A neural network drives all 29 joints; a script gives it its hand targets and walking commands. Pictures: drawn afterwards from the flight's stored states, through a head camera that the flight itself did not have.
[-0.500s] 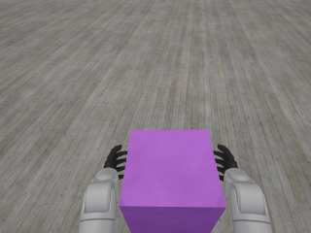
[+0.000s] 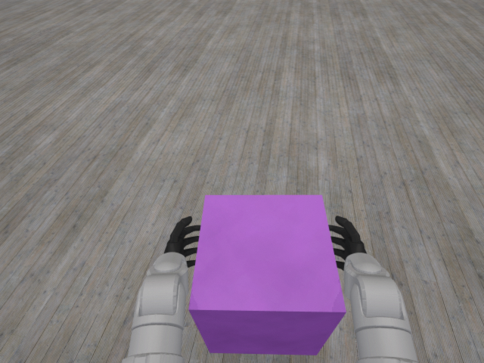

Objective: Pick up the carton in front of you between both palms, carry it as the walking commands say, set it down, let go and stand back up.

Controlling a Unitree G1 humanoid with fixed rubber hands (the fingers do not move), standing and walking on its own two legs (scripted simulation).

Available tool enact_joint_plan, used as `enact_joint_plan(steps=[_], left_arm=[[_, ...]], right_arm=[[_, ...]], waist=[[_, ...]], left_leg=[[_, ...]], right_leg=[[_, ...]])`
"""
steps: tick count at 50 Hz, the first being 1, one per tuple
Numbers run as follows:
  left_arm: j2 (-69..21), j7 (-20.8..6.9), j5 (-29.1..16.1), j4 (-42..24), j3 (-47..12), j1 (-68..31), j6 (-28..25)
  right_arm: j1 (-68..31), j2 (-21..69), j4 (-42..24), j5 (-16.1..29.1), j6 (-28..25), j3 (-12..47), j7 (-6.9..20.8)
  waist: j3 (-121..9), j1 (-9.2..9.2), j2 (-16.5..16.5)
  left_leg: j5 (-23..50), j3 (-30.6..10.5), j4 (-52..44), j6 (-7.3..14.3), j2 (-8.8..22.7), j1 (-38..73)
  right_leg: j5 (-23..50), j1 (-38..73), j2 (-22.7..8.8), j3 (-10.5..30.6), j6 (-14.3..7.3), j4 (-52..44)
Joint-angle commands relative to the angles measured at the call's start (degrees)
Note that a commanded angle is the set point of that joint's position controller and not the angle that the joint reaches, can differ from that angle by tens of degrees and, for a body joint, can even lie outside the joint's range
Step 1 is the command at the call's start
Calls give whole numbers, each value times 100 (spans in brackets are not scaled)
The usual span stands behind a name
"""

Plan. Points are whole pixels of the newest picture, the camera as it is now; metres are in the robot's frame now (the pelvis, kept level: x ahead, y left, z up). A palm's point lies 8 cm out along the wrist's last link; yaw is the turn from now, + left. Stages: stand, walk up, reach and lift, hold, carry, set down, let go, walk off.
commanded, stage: carry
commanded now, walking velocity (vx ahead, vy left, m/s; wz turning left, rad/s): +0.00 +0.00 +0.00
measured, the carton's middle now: (262, 278) +0.29 +0.00 -0.04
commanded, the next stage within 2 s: hold in 0.36 s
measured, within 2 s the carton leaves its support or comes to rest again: neither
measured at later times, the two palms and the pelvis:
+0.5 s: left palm (167, 272) +0.26 +0.16 +0.04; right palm (351, 270) +0.27 -0.14 +0.04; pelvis -0.01 +0.00 +0.01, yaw +2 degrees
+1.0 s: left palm (163, 281) +0.25 +0.17 +0.02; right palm (335, 255) +0.30 -0.13 +0.02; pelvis -0.05 -0.04 -0.01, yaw +10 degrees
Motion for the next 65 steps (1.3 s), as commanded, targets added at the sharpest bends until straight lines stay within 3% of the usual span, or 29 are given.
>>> enact_joint_plan(steps=[1,18,19,20,21,22,25,26,27,32,36,40,44,48,52,55,60,65], left_arm=[[-4936,-1189,-1355,-440,-3171,-2543,-188],[-4917,-1191,-1331,-385,-3128,-2533,-172],[-5040,-1207,-1283,-201,-2900,-1927,-197],[-4923,-1135,-1210,-402,-2902,-2158,-350],[-4749,-1112,-1125,-377,-2803,-1971,-364],[-4734,-1077,-996,-309,-2712,-1933,-378],[-4600,-1026,-1099,-447,-2830,-1965,-470],[-4585,-1022,-1062,-430,-2802,-2070,-487],[-4571,-1029,-1056,-404,-2804,-2099,-495],[-4646,-1135,-1215,-347,-2963,-2493,-522],[-4651,-1211,-1129,-44,-2764,-2819,-558],[-4682,-1367,-796,877,-2170,-3728,-814],[-4764,-1567,-323,2092,-1313,-4799,-1253],[-4214,-1530,380,2996,-54,-5140,-1563],[-3454,-1378,940,3283,879,-5006,-1794],[-3130,-1359,964,3278,925,-5051,-2175],[-3502,-1454,520,3263,104,-5302,-3022],[-4245,-1386,-131,3122,-1023,-5596,-3633]], right_arm=[[-2513,4966,-432,1380,-171,3226,1213],[-2493,4957,-355,1343,-154,3165,1209],[-1813,5012,-498,1363,-137,3088,1223],[-2071,4823,-693,1317,-232,3080,1183],[-2006,4756,-775,1264,-205,3070,1149],[-2143,4700,-831,1272,-221,3145,1173],[-2047,4613,-846,1267,-306,3194,1092],[-2146,4598,-913,1238,-326,3171,1098],[-2149,4600,-856,1224,-329,3183,1099],[-2105,4611,-545,1068,-354,2968,1044],[-2460,4696,-304,1030,-339,2838,1090],[-3527,5025,443,933,-464,2453,1219],[-4626,5411,1578,679,-720,1849,1315],[-4994,5163,2608,120,-992,690,1163],[-4705,4326,3094,-497,-1345,-475,854],[-4598,3836,3058,-697,-1810,-719,680],[-4839,4161,2857,-478,-2769,-24,574],[-5442,4912,2495,65,-3451,1366,577]], waist=[[-1262,1,-46],[-1287,5,-34],[-484,34,531],[-804,83,502],[-812,19,9],[-715,114,257],[-797,58,73],[-831,47,195],[-748,35,54],[-460,-134,109],[-149,-98,172],[103,26,175],[-95,59,6],[38,112,-270],[168,40,-240],[-231,-101,-144],[-1654,-172,6],[-3837,-90,27]], left_leg=[[1506,-541,-553,80,708,-245],[1484,-571,-558,110,704,-299],[3104,-1446,-1015,73,-387,-561],[3462,-1531,-976,51,-347,-666],[3252,-1494,-996,85,-379,-86],[3010,-1445,-1043,58,-434,115],[3372,-1460,-1103,15,-433,290],[2872,-1422,-1182,-3,-446,386],[2859,-1410,-1179,-11,-443,399],[1786,-1424,-1332,7,-392,-228],[803,-1458,-1478,135,-331,-912],[-476,-1401,-1356,327,-306,-1482],[-866,-1315,-803,416,-397,-1546],[-710,-1240,-217,383,-508,-1745],[-357,-1210,284,269,-596,-2329],[-72,-1189,740,199,-674,-2992],[330,-1100,1522,105,-885,-4250],[766,-945,2214,-87,-1047,-5352]], right_leg=[[1229,1107,-539,626,-15,-207],[1185,1108,-541,632,-13,-223],[2135,2901,1037,1464,-181,-369],[2536,3302,927,1709,-222,-408],[2460,2886,912,1658,-108,-513],[2394,2705,931,1612,-52,-537],[2493,2915,1022,1626,-3,-578],[2135,2870,1038,1584,6,-613],[2019,2783,1053,1551,32,-644],[1286,3059,1060,1510,-21,-663],[822,3284,1033,1489,11,-565],[-362,3084,981,1517,104,-393],[-1405,2700,906,1773,197,-345],[-1890,2093,847,1980,221,-283],[-1496,1343,852,2004,159,31],[-843,874,895,1953,107,495],[535,550,996,1888,104,1496],[1959,764,1054,1801,171,2624]])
